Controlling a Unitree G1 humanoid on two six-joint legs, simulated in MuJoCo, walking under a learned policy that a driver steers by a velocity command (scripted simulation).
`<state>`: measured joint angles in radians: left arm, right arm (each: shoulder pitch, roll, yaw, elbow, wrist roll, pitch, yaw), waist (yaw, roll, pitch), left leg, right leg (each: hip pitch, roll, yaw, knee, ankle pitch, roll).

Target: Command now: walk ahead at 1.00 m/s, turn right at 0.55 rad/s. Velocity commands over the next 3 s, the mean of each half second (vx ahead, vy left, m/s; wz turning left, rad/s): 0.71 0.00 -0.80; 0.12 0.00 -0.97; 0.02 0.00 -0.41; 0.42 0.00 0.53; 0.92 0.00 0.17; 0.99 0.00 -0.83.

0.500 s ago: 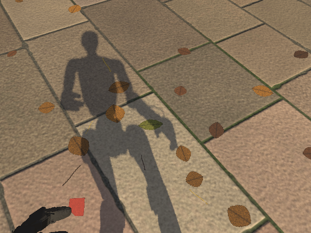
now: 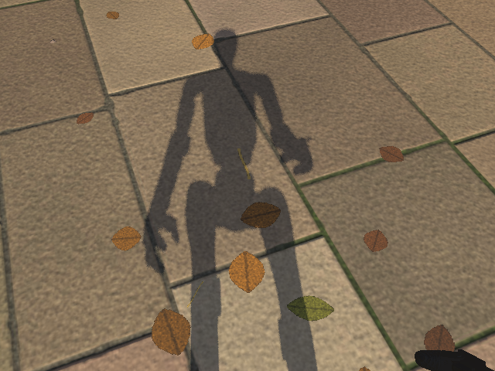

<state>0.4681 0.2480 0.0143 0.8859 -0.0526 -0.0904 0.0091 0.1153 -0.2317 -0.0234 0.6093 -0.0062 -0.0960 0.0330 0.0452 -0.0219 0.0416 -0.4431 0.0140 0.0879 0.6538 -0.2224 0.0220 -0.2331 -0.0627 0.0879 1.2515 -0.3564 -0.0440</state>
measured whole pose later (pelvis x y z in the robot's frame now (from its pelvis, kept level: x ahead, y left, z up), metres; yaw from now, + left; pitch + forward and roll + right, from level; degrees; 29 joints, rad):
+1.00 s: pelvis +0.55 -0.04 +0.02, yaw -55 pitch +1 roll +2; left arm 0.18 0.37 0.09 0.57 -0.03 0.08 0.02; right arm 0.10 -0.26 -0.05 0.65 -0.03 0.00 -0.05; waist -0.01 -0.04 0.08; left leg -0.33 -0.02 0.02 0.44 -0.13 0.01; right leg -0.58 0.01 0.09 1.22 -0.39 0.08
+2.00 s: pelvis +0.63 -0.12 +0.02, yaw -47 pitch +2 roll -2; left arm 0.41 0.32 0.09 0.79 0.01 -0.08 0.02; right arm 0.15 -0.30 -0.05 0.61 0.04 0.00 0.04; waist 0.09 0.01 -0.02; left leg -0.78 0.17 -0.01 1.07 -0.16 -0.01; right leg 0.06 -0.07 -0.26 0.26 -0.34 0.07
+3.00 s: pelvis +1.34 -0.56 +0.00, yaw -69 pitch +2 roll +1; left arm 0.42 0.23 0.07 0.74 -0.05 -0.06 0.02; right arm -0.03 -0.23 -0.01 0.51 0.04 -0.13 -0.01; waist 0.11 0.02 0.00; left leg -0.53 0.01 -0.18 0.50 -0.05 -0.08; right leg -0.08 0.15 0.33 0.58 -0.49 -0.09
